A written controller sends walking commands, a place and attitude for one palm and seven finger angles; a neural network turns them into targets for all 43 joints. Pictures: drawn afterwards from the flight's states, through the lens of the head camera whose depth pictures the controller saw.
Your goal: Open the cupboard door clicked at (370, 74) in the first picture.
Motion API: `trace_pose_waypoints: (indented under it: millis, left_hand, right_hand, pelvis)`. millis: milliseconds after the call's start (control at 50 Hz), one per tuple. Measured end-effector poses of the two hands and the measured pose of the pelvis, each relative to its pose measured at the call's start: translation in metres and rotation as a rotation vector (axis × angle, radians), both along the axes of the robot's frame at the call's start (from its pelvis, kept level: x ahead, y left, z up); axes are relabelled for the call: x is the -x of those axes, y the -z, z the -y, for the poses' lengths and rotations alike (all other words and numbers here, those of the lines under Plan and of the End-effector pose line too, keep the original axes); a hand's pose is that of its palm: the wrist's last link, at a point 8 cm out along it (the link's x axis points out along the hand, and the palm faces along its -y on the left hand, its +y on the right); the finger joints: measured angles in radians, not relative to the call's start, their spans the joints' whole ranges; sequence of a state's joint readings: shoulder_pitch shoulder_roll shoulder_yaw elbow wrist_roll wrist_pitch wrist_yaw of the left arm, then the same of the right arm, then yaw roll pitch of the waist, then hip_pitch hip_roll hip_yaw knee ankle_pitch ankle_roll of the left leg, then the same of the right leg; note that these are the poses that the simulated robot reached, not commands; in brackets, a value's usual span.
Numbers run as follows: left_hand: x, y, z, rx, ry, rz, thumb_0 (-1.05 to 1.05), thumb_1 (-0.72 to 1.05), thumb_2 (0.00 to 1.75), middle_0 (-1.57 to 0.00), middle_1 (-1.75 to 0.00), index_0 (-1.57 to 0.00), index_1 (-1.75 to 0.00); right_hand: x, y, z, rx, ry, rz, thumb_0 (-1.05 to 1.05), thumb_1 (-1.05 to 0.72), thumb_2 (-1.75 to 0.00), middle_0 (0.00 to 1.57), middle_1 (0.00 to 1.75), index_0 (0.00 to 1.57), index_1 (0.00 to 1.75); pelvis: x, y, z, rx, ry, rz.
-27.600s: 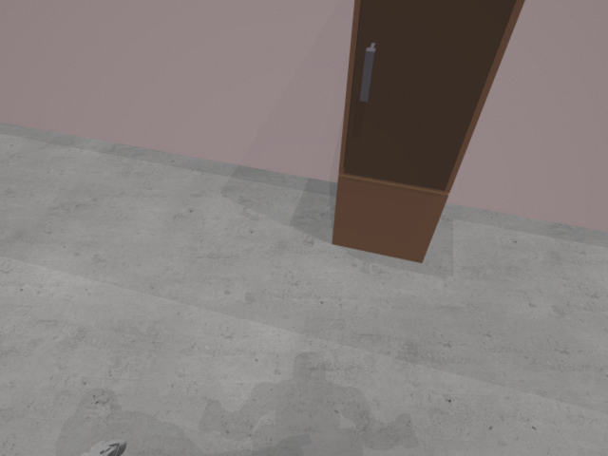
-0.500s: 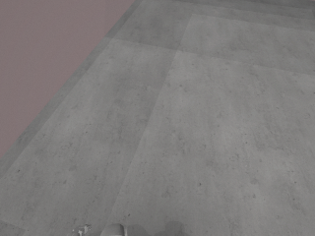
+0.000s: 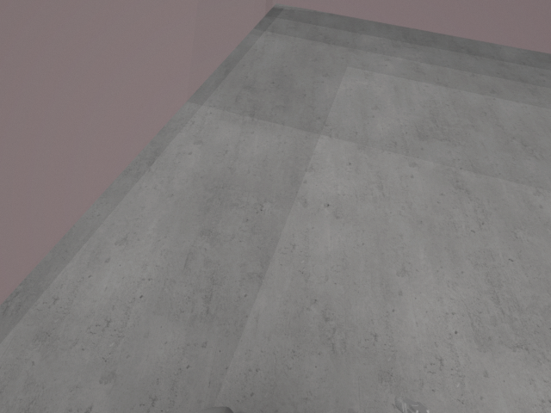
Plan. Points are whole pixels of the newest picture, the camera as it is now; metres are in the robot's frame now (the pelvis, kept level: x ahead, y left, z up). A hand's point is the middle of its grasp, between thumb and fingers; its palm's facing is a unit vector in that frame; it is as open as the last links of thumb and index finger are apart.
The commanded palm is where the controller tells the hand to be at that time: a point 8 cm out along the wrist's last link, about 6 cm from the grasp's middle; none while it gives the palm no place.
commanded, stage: walk to a spot facing it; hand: left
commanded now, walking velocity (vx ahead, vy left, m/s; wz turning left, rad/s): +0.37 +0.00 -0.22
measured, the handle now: out of the picture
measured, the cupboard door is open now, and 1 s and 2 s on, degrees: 52 52 52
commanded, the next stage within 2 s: turn to face it in 0.34 s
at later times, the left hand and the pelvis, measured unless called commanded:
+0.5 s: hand (245, 273) +0.39 +0.10 -0.15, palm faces -0.17 -0.96 -0.21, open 7.3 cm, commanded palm none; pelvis +0.23 -0.07 +0.01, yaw -7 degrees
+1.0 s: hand (221, 263) +0.42 +0.15 -0.17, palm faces +0.13 -0.97 -0.21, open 7.3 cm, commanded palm none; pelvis +0.36 -0.05 +0.00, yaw +6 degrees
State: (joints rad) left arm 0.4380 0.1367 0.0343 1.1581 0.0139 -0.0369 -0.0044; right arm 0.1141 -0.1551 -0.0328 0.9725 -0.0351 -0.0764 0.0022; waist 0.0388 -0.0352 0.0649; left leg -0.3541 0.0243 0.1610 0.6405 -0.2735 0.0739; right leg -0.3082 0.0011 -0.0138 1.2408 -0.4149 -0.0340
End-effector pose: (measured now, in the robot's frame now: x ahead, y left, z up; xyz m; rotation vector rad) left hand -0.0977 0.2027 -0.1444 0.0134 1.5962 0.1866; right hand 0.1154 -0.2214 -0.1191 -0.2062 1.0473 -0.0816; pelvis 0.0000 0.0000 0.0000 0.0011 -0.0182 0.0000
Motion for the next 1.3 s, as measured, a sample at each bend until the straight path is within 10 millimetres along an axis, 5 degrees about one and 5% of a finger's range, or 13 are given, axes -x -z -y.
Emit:
trace_pose_waypoints:
  millis: [160, 240, 360, 440, 560, 720, 860, 940, 1100, 1300]
  left_hand:
    - [-0.198, -0.021, -0.032, -0.056, 0.101, 0.302, 0.01, 0.92, 0.90, -0.20, -0.30, -0.20, -0.30]
    - [-0.285, -0.031, -0.033, -0.078, 0.188, 0.372, 0.01, 0.93, 0.90, -0.20, -0.30, -0.19, -0.30]
    - [-0.412, -0.031, 0.002, -0.083, 0.337, 0.437, 0.00, 0.92, 0.90, -0.20, -0.30, -0.19, -0.30]
    - [-0.476, -0.024, 0.037, -0.083, 0.378, 0.519, 0.00, 0.92, 0.90, -0.20, -0.30, -0.19, -0.30]
    - [-0.486, -0.028, 0.072, -0.047, 0.345, 0.447, 0.00, 0.91, 0.90, -0.20, -0.30, -0.20, -0.30]
    - [-0.509, -0.030, 0.055, -0.086, 0.213, 0.449, -0.04, 0.97, 0.90, -0.21, -0.30, -0.20, -0.30]
    - [-0.503, 0.005, 0.026, -0.074, 0.095, 0.361, -0.01, 0.93, 0.90, -0.20, -0.30, -0.20, -0.30]
    - [-0.501, 0.006, 0.010, -0.098, 0.064, 0.311, 0.00, 0.92, 0.90, -0.20, -0.30, -0.20, -0.30]
    - [-0.512, -0.021, -0.001, -0.160, -0.013, 0.353, 0.00, 0.91, 0.90, -0.20, -0.30, -0.20, -0.30]
    - [-0.512, -0.035, 0.036, -0.250, -0.090, 0.407, 0.00, 0.91, 0.90, -0.20, -0.30, -0.20, -0.30]
  right_hand:
    - [0.067, -0.007, 0.013, 0.031, 0.145, -0.325, 0.00, -0.94, -0.90, 0.20, 0.30, 0.20, 0.30]
    - [0.087, -0.008, 0.013, 0.004, 0.222, -0.439, 0.01, -0.93, -0.90, 0.20, 0.30, 0.20, 0.30]
    - [0.092, -0.002, 0.009, -0.066, 0.321, -0.583, 0.01, -0.91, -0.90, 0.20, 0.30, 0.20, 0.30]
    - [0.067, 0.010, 0.018, -0.114, 0.362, -0.650, 0.01, -0.91, -0.90, 0.20, 0.30, 0.20, 0.30]
    - [-0.050, 0.009, 0.056, -0.089, 0.355, -0.467, 0.01, -0.91, -0.90, 0.20, 0.30, 0.20, 0.30]
    - [-0.202, 0.003, 0.086, -0.026, 0.213, -0.268, 0.02, -0.93, -0.90, 0.20, 0.30, 0.20, 0.30]
    - [-0.305, 0.004, 0.088, 0.064, 0.074, -0.154, 0.01, -0.92, -0.90, 0.19, 0.30, 0.20, 0.30]
    - [-0.333, 0.000, 0.082, 0.089, 0.023, -0.132, 0.01, -0.92, -0.90, 0.20, 0.30, 0.20, 0.30]
    - [-0.358, -0.008, 0.078, 0.077, -0.079, -0.187, 0.01, -0.91, -0.90, 0.20, 0.30, 0.20, 0.30]
    - [-0.392, 0.012, 0.123, 0.044, -0.149, -0.215, 0.01, -0.90, -0.90, 0.20, 0.30, 0.21, 0.30]
  pelvis:
    - [-0.068, -0.022, -0.004, 0.002, 0.020, -0.009]
    - [-0.106, -0.022, 0.004, -0.004, 0.049, -0.018]
    - [-0.170, -0.011, 0.031, -0.014, 0.101, -0.036]
    - [-0.211, 0.002, 0.057, -0.015, 0.121, -0.035]
    - [-0.256, -0.016, 0.074, -0.013, 0.120, -0.027]
    - [-0.310, -0.019, 0.077, 0.006, 0.034, -0.026]
    - [-0.353, 0.004, 0.057, 0.025, -0.042, -0.018]
    - [-0.361, 0.003, 0.053, 0.019, -0.073, -0.027]
    - [-0.370, -0.014, 0.064, 0.043, -0.160, -0.054]
    - [-0.387, -0.005, 0.116, 0.016, -0.295, -0.064]
